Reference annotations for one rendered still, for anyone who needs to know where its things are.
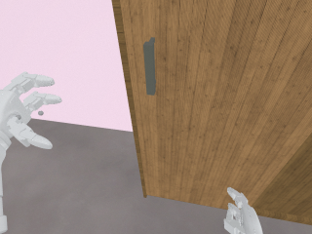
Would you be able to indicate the robot left forearm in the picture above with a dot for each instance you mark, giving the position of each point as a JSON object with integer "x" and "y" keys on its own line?
{"x": 4, "y": 145}

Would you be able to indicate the left robot hand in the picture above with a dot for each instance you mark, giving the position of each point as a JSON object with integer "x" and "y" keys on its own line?
{"x": 11, "y": 106}

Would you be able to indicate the right robot hand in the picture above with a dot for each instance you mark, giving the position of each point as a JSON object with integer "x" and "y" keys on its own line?
{"x": 246, "y": 220}

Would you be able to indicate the handle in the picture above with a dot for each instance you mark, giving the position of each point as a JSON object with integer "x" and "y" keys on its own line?
{"x": 149, "y": 66}

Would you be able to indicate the wardrobe door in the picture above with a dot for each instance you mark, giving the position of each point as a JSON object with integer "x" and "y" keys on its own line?
{"x": 233, "y": 93}
{"x": 290, "y": 191}

